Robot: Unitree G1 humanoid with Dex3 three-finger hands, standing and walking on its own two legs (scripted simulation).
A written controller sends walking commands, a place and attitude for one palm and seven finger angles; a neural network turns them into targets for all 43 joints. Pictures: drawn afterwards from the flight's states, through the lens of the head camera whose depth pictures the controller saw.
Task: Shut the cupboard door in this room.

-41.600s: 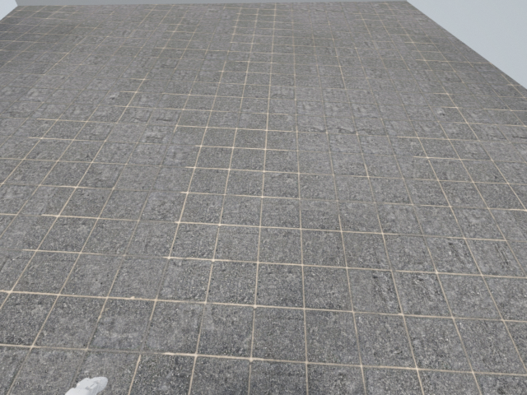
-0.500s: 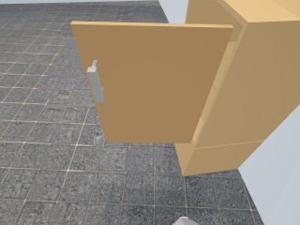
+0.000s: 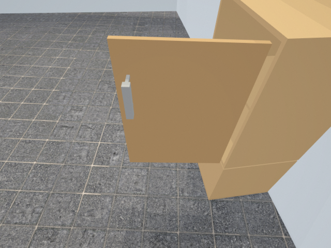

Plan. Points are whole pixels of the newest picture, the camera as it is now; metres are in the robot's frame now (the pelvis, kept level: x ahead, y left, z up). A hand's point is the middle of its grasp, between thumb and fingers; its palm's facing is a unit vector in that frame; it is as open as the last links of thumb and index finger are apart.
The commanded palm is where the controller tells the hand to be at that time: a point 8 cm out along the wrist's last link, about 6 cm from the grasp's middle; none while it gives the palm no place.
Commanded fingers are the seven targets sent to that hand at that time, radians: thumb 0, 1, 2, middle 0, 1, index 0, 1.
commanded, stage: come to a stop and stand still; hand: left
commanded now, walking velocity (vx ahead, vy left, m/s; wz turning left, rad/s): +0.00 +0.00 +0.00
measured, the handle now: (129, 97) +0.52 +0.15 +0.07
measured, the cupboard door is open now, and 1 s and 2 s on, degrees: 82 82 82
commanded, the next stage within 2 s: look again from close up in 0.58 s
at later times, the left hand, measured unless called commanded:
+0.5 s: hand out of the picture +0.05 +0.17 -0.17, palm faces +0.01 -0.98 -0.20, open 7.4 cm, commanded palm none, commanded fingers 0.00 0.90 0.90 -0.20 -0.30 -0.20 -0.30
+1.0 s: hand out of the picture +0.05 +0.17 -0.17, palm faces +0.02 -0.98 -0.19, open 7.4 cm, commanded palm none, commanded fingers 0.00 0.90 0.90 -0.20 -0.30 -0.20 -0.30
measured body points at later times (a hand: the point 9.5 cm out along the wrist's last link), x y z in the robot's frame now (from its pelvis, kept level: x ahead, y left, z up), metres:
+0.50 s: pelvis +0.03 +0.00 +0.00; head +0.04 +0.00 +0.45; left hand +0.05 +0.22 -0.15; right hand +0.06 -0.23 -0.15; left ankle +0.00 +0.06 -0.73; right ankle +0.07 -0.14 -0.73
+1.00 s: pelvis +0.04 +0.00 +0.01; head +0.04 +0.00 +0.46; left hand +0.05 +0.22 -0.16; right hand +0.04 -0.23 -0.15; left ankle +0.00 +0.06 -0.73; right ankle +0.07 -0.14 -0.73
